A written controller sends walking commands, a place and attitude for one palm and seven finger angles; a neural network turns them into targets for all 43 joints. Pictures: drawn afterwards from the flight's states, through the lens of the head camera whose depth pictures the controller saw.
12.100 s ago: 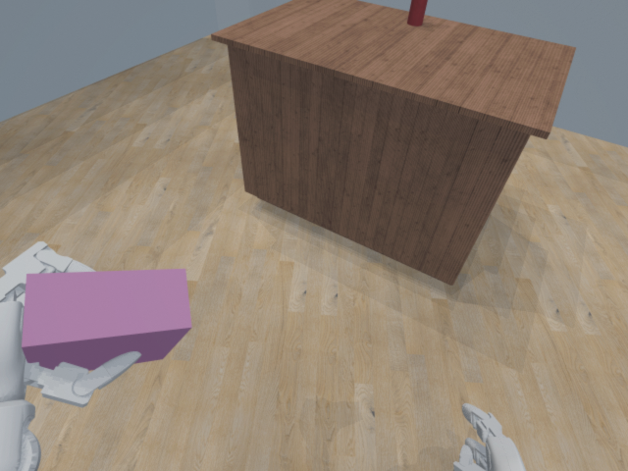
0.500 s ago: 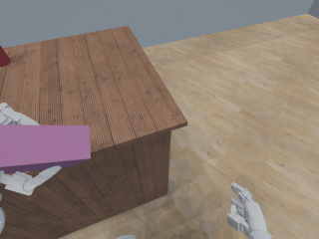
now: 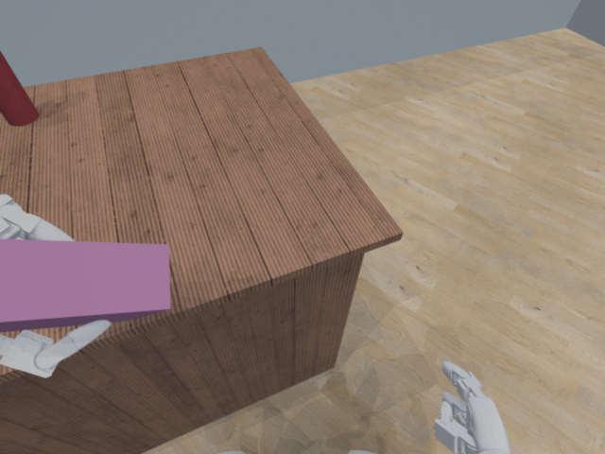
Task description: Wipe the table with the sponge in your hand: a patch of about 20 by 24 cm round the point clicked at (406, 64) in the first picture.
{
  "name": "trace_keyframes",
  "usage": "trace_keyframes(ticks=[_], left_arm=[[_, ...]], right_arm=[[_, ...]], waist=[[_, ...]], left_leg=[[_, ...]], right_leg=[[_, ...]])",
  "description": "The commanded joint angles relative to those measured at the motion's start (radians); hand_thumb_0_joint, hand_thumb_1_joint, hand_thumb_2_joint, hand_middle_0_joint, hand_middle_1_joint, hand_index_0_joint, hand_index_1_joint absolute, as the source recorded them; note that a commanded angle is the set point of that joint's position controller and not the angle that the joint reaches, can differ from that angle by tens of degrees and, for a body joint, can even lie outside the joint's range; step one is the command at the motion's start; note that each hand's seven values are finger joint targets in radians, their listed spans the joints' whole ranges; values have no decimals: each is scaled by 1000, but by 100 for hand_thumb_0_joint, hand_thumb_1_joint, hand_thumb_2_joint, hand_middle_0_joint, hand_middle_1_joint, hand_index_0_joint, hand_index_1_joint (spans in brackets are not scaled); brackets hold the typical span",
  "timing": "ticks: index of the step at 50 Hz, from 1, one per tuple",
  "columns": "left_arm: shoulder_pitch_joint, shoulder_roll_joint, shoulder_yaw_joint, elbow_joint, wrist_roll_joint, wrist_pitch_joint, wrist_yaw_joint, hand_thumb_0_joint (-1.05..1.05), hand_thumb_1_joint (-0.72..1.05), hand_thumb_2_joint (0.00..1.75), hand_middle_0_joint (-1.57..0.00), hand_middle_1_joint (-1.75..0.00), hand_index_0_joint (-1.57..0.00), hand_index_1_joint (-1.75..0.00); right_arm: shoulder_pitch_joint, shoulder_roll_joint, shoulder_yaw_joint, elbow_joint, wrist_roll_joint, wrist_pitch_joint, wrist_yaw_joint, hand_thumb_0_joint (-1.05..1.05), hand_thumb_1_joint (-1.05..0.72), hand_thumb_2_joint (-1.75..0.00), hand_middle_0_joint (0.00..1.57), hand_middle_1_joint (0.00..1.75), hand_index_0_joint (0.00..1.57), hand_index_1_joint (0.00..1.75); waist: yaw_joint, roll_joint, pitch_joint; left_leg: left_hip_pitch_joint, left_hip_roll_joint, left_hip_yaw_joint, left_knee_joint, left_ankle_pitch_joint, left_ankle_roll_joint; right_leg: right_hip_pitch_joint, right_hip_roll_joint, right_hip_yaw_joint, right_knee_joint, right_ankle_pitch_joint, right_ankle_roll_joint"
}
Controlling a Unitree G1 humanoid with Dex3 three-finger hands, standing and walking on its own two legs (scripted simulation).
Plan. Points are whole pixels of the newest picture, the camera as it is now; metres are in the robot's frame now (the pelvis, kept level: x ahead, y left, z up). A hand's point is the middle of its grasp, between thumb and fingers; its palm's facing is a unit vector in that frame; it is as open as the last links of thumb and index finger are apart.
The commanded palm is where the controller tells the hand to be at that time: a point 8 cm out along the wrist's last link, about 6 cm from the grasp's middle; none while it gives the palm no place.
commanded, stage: shuffle to correct the standing spot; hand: left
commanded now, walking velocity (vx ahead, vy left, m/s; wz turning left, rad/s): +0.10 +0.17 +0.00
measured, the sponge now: (101, 288) +0.24 +0.20 +0.17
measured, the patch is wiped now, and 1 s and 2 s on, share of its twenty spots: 0.00 0.00 0.00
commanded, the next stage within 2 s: come to a stop and stand still in 1.00 s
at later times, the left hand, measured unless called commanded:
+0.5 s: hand out of the picture +0.19 +0.33 +0.19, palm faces +0.39 -0.81 -0.43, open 10.0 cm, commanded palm +0.13 +0.37 +0.20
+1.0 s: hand out of the picture +0.23 +0.34 +0.18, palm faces +0.36 -0.83 -0.42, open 10.0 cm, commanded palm +0.16 +0.38 +0.20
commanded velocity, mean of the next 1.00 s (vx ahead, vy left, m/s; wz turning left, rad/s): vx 0.17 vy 0.00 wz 0.00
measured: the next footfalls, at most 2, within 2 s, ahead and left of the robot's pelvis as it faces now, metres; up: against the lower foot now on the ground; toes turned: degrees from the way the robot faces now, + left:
right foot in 0.04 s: +0.05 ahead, -0.06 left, +0.00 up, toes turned -7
left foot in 0.38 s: +0.05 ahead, +0.23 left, +0.00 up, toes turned +4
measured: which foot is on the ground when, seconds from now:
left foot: down 0.00-0.06, up 0.08-0.36, down 0.38-0.64, up 0.66-0.88, down 0.90-1.00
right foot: up 0.00-0.02, down 0.04-0.38, up 0.40-0.60, down 0.62-1.00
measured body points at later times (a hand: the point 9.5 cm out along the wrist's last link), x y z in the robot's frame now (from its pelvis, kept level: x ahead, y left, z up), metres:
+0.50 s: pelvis -0.03 +0.09 +0.01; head -0.02 +0.11 +0.46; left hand +0.17 +0.37 +0.22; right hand +0.14 -0.15 -0.07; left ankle +0.01 +0.23 -0.72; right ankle -0.01 -0.01 -0.68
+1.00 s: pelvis +0.00 +0.10 +0.01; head +0.02 +0.12 +0.46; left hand +0.20 +0.38 +0.21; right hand +0.17 -0.14 -0.06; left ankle +0.02 +0.24 -0.72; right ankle +0.00 +0.03 -0.70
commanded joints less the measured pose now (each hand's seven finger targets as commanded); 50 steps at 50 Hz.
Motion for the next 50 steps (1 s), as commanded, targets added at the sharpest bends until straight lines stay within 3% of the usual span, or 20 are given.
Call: trace_keyframes(ticks=[1,3,8,14,16,17,19,20,22,25,29,31,33,35,37,42,43,45,46,50], left_arm=[[9,125,135,-133,-23,-51,21,0,10,130,-120,-160,-120,-160],[-7,158,150,-53,-23,-42,19,0,10,130,-120,-160,-120,-160],[-57,77,79,45,-17,-47,4,0,10,130,-120,-160,-120,-160],[-198,73,8,-120,8,-64,19,0,10,130,-120,-160,-120,-160],[-194,92,21,-194,7,-72,24,0,10,130,-120,-160,-120,-160],[-197,96,25,-222,9,-76,24,0,10,130,-120,-160,-120,-160],[-201,104,47,-279,18,-91,26,0,10,130,-120,-160,-120,-160],[-163,151,85,-236,27,-89,27,0,10,130,-120,-160,-120,-160],[-106,135,104,-169,13,-77,14,0,10,130,-120,-160,-120,-160],[-78,100,112,-161,5,-92,8,0,10,130,-120,-160,-120,-160],[-67,81,81,-79,1,-67,1,0,10,130,-120,-160,-120,-160],[-106,91,72,-32,5,-56,-1,0,10,130,-120,-160,-120,-160],[-188,81,39,-17,-6,-29,-12,0,10,130,-120,-160,-120,-160],[-234,56,11,-35,-10,-34,-14,0,10,130,-120,-160,-120,-160],[-239,77,21,-54,-1,-46,-1,0,10,130,-120,-160,-120,-160],[-196,91,39,-145,-5,-55,12,0,10,130,-120,-160,-120,-160],[-173,92,49,-166,-8,-59,14,0,10,130,-120,-160,-120,-160],[-141,104,55,-217,-4,-61,11,0,10,130,-120,-160,-120,-160],[-141,106,60,-218,0,-60,2,0,10,130,-120,-160,-120,-160],[-88,124,103,-221,-9,-40,-13,0,10,130,-120,-160,-120,-160]], right_arm=[[-60,-156,-27,-123,14,-43,-13,0,-90,-90,20,30,20,30],[-55,-129,-26,-140,8,-21,-3,0,-90,-90,20,30,20,30],[-49,-141,-16,-77,4,-5,0,0,-90,-90,20,30,20,30],[-80,-122,-24,-97,-13,-47,-27,0,-90,-90,20,30,20,30],[-64,-130,-33,-93,-17,-61,-37,0,-90,-90,20,30,20,30],[-43,-142,-43,-99,-13,-65,-39,0,-90,-90,20,30,20,30],[-40,-183,-60,-120,-2,-63,-35,0,-90,-90,20,30,20,30],[-52,-173,-62,-126,-1,-57,-36,0,-90,-90,20,30,20,30],[-61,-154,-57,-108,2,-42,-31,0,-90,-90,20,30,20,30],[-66,-143,-47,-101,12,-48,-25,0,-90,-90,20,30,20,30],[-54,-137,-19,-100,13,-45,-27,0,-90,-90,20,30,20,30],[-55,-130,-12,-99,5,-39,-35,0,-90,-90,20,30,20,30],[-43,-135,-30,-103,8,-39,-29,0,-90,-90,20,30,20,30],[-76,-147,-30,-95,19,-45,-18,0,-90,-90,20,30,20,30],[-60,-120,0,-78,1,-41,-22,0,-90,-90,20,30,20,30],[-83,-109,-5,-109,-15,-50,-38,0,-90,-90,20,30,20,30],[-70,-124,-18,-112,-13,-50,-39,0,-90,-90,20,30,20,30],[-69,-156,-37,-138,3,-35,-33,0,-90,-90,20,30,20,30],[-79,-153,-40,-142,2,-23,-27,0,-90,-90,20,30,20,30],[-81,-136,-25,-145,-2,-9,-22,0,-90,-90,20,30,20,30]], waist=[[36,190,-170],[28,-245,-125],[14,-89,-106],[48,-125,-138],[34,-8,-170],[24,70,-181],[23,420,-172],[24,368,-147],[17,315,-128],[27,339,-129],[35,213,-151],[25,42,-150],[37,-254,-100],[26,-150,-69],[21,-28,-107],[35,39,-177],[31,120,-196],[26,325,-189],[34,283,-160],[29,338,-123]], left_leg=[[-95,129,-133,-99,56,66],[-311,-38,-40,330,-242,-19],[-322,46,-146,514,-47,-41],[54,-9,9,16,-53,6],[169,-35,27,-133,-37,8],[208,-18,-14,-183,-32,13],[273,236,-398,-319,63,130],[270,299,-498,-357,144,185],[93,267,-439,-363,-57,201],[5,183,-243,-322,-60,151],[-84,174,-222,-263,-222,100],[-155,98,-150,-93,-282,62],[-277,-28,-51,312,-237,3],[-312,13,-121,433,-156,-8],[-216,38,-92,313,-141,-5],[182,-20,9,-150,51,11],[257,30,-62,-197,96,28],[404,293,-454,-279,280,150],[350,333,-509,-321,323,194],[108,249,-291,-298,221,151]], right_leg=[[266,-7,13,-399,246,-10],[271,-369,589,-622,292,-150],[220,-288,308,-542,399,-153],[89,-225,195,-578,125,-124],[89,-179,157,-493,70,-104],[82,-143,135,-385,71,-86],[-120,38,0,8,-26,-11],[-201,56,28,165,-111,-15],[-153,21,66,239,-45,-23],[-22,31,15,37,70,-20],[224,76,-13,-350,127,-21],[288,-2,152,-507,67,-66],[228,-278,615,-680,-121,-224],[233,-285,577,-656,96,-268],[219,-243,373,-575,304,-245],[134,-87,143,-439,202,-135],[110,-58,132,-341,237,-110],[-136,57,63,-74,49,-41],[-173,81,79,48,-49,-39],[-9,45,53,-64,53,-36]])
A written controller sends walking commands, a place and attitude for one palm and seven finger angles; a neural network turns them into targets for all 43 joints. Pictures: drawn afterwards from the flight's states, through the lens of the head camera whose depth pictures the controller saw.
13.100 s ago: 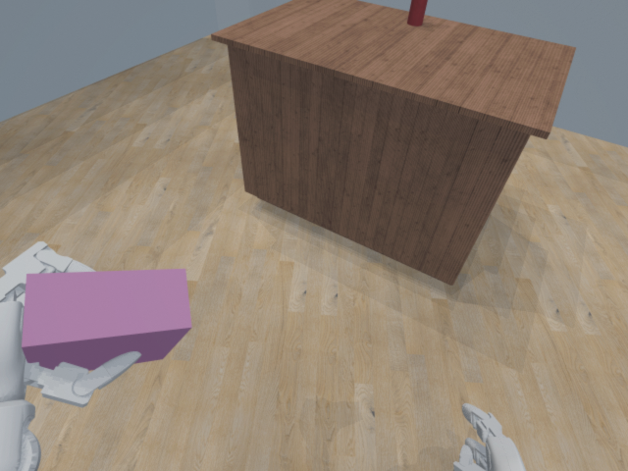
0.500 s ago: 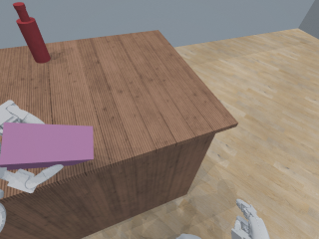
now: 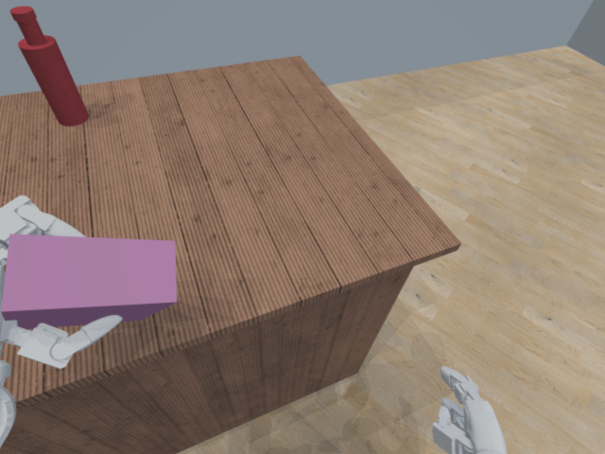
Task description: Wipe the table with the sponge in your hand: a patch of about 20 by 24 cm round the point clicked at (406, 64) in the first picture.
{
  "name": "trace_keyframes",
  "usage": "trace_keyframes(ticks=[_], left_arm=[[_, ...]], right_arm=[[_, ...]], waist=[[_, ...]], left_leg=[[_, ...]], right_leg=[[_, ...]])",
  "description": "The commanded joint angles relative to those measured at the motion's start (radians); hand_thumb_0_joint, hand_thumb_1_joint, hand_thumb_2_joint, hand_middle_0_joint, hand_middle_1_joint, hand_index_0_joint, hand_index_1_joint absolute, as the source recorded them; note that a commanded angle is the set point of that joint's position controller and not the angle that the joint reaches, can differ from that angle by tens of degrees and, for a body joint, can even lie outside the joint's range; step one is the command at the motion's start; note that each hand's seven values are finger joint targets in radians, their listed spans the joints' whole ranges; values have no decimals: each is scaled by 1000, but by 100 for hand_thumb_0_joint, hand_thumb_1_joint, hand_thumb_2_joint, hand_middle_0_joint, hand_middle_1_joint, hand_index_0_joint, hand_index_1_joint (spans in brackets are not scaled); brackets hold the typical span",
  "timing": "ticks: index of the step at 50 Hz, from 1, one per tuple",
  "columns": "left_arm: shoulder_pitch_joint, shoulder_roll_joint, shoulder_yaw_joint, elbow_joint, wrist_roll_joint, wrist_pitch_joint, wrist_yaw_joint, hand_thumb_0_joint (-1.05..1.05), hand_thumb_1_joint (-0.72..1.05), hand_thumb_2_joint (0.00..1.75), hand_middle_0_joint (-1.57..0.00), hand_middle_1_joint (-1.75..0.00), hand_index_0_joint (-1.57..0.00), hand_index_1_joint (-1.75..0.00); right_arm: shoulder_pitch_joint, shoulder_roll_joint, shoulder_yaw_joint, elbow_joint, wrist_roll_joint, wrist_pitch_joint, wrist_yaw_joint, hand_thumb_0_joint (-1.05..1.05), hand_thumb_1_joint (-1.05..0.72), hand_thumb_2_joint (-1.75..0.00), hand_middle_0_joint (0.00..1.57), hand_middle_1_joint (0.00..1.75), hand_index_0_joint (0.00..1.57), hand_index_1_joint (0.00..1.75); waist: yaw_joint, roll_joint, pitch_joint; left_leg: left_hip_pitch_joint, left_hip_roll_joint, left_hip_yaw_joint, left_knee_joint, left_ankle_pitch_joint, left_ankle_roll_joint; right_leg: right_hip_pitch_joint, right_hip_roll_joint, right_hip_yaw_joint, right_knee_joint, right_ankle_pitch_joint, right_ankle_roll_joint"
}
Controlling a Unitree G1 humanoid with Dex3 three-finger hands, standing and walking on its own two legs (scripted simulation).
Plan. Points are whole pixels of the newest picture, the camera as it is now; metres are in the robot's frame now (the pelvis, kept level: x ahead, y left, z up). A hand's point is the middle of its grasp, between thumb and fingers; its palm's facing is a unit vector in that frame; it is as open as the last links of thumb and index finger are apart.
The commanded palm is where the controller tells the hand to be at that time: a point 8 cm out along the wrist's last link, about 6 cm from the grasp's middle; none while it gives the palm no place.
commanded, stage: come to a stop and stand still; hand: left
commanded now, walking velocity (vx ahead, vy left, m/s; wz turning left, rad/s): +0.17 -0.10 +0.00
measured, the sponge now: (113, 286) +0.24 +0.21 +0.15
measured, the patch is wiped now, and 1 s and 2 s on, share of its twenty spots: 0.00 0.00 0.00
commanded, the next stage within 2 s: look again from close up in 1.44 s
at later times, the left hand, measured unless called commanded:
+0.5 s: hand (94, 265) +0.25 +0.22 +0.18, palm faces +0.39 -0.83 -0.39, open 10.0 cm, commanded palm +0.19 +0.26 +0.19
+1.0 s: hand (42, 297) +0.23 +0.28 +0.14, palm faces +0.29 -0.88 -0.38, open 10.0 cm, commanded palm +0.17 +0.31 +0.19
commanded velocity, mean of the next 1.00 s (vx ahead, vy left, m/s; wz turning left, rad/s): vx -0.02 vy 0.03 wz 0.00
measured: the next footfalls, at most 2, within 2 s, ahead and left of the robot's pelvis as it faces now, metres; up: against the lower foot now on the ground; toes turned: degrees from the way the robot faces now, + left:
left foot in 0.38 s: +0.08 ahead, +0.08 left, +0.00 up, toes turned -1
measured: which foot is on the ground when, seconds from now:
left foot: down 0.00-0.12, up 0.14-0.36, down 0.38-1.00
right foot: down 0.00-1.00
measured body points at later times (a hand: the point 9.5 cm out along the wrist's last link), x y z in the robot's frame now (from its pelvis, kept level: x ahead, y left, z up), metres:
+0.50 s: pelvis +0.03 -0.02 +0.01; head +0.06 -0.01 +0.46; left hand +0.22 +0.26 +0.20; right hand +0.23 -0.25 -0.06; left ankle +0.06 +0.09 -0.73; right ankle +0.04 -0.08 -0.73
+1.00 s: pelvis +0.00 +0.04 +0.01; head +0.03 +0.06 +0.45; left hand +0.21 +0.32 +0.16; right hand +0.15 -0.19 -0.07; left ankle +0.06 +0.09 -0.73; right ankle +0.02 -0.08 -0.72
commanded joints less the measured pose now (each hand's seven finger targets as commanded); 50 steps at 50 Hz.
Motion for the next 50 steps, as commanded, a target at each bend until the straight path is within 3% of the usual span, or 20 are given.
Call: trace_keyframes(ticks=[1,4,5,7,10,13,16,19,23,28,29,30,31,35,38,42,44,45,47,50], left_arm=[[22,147,141,-264,-13,-66,13,0,10,130,-120,-160,-120,-160],[52,143,150,-207,-17,-53,14,0,10,130,-120,-160,-120,-160],[52,143,142,-192,-20,-49,18,0,10,130,-120,-160,-120,-160],[-6,139,133,-171,-38,-31,20,0,10,130,-120,-160,-120,-160],[-30,133,117,-170,-34,-40,30,0,10,130,-120,-160,-120,-160],[-61,122,97,-178,-20,-64,45,0,10,130,-120,-160,-120,-160],[-57,113,85,-199,-20,-63,61,0,10,130,-120,-160,-120,-160],[-20,123,95,-247,-21,-55,64,0,10,130,-120,-160,-120,-160],[36,142,123,-264,-24,-46,52,0,10,130,-120,-160,-120,-160],[69,116,108,-224,-39,-27,47,0,10,130,-120,-160,-120,-160],[-982,872,646,-408,83,-144,32,0,10,130,-120,-160,-120,-160],[-657,524,398,54,-4,-99,11,0,10,130,-120,-160,-120,-160],[-443,311,262,18,-23,-91,6,0,10,130,-120,-160,-120,-160],[-56,29,12,108,-52,-66,-44,0,10,130,-120,-160,-120,-160],[-15,32,-30,-67,-34,-50,-42,0,10,130,-120,-160,-120,-160],[-90,179,121,-128,-11,-57,-10,0,10,130,-120,-160,-120,-160],[-163,196,156,-160,-11,-72,-3,0,10,130,-120,-160,-120,-160],[-219,271,208,-216,0,-76,11,0,10,130,-120,-160,-120,-160],[-274,216,163,-233,9,-81,12,0,10,130,-120,-160,-120,-160],[-260,226,176,-207,6,-83,3,0,10,130,-120,-160,-120,-160]], right_arm=[[-58,-141,-38,-161,15,-47,3,0,-90,-90,20,30,20,30],[-39,-138,-39,-170,30,-39,7,0,-90,-90,20,30,20,30],[-38,-130,-37,-170,33,-37,2,0,-90,-90,20,30,20,30],[-25,-129,-49,-168,32,-49,0,0,-90,-90,20,30,20,30],[-64,-126,-27,-133,29,-63,6,0,-90,-90,20,30,20,30],[-73,-101,-2,-123,8,-67,-4,0,-90,-90,20,30,20,30],[-89,-102,-11,-129,9,-73,-19,0,-90,-90,20,30,20,30],[-91,-141,-40,-154,21,-61,-18,0,-90,-90,20,30,20,30],[-101,-139,-28,-172,22,-35,-16,0,-90,-90,20,30,20,30],[-79,-144,-31,-182,24,-30,-25,0,-90,-90,20,30,20,30],[70,-158,-59,-155,-12,-92,-30,0,-90,-90,20,30,20,30],[-2,-134,-39,-67,29,-62,-34,0,-90,-90,20,30,20,30],[-33,-139,-49,-124,20,-48,-12,0,-90,-90,20,30,20,30],[-15,-162,-53,-159,54,-50,38,0,-90,-90,20,30,20,30],[-59,-157,-33,-213,56,-43,51,0,-90,-90,20,30,20,30],[-78,-156,-22,-233,42,-44,14,0,-90,-90,20,30,20,30],[-75,-152,-17,-230,31,-53,1,0,-90,-90,20,30,20,30],[-86,-164,-14,-223,26,-52,-4,0,-90,-90,20,30,20,30],[-57,-145,-20,-228,29,-69,-1,0,-90,-90,20,30,20,30],[-41,-138,-23,-208,28,-92,18,0,-90,-90,20,30,20,30]], waist=[[21,356,-140],[27,201,-211],[16,88,-220],[14,-167,-201],[12,53,-133],[23,23,-176],[29,-6,-193],[45,73,-208],[35,198,-202],[27,127,-223],[43,-59,-47],[24,207,-148],[38,180,-171],[63,155,-299],[59,43,-198],[48,-62,-82],[36,40,-68],[41,171,-73],[52,397,-102],[56,366,-158]], left_leg=[[30,217,-197,-192,236,156],[-72,144,-82,-6,98,85],[-107,88,-37,106,19,61],[-280,-45,0,388,-234,9],[-283,15,-87,434,-212,10],[-145,-10,-18,171,-122,21],[22,-40,9,-52,80,32],[122,65,-76,-95,352,63],[47,96,-137,-93,338,66],[32,71,-131,-111,186,46],[-54,33,0,12,151,41],[46,52,-58,-49,180,31],[102,53,-72,-69,189,26],[196,63,-68,-101,200,73],[62,99,-110,-162,-1,79],[15,63,-111,-185,-207,56],[-14,72,-139,-224,-254,59],[-41,104,-175,-305,-324,65],[-168,164,-224,-423,-468,85],[-53,145,-179,-348,-330,71]], right_leg=[[22,-13,-25,-155,43,11],[277,3,-40,-436,209,9],[301,-50,48,-472,239,-22],[301,-314,446,-577,289,-167],[254,-346,409,-527,608,-178],[302,-261,186,-452,791,-114],[282,-231,145,-424,739,-36],[226,-177,132,-378,683,53],[228,-129,123,-416,540,43],[236,-126,145,-472,445,15],[69,-128,189,-616,721,154],[88,-236,174,-475,589,-37],[130,-178,223,-453,606,-13],[166,-126,153,-411,499,77],[156,-101,105,-452,225,69],[27,-93,110,-528,-60,1],[31,-78,111,-482,-42,-7],[62,-48,85,-402,8,1],[221,0,15,-209,132,16],[195,-10,9,-254,155,11]])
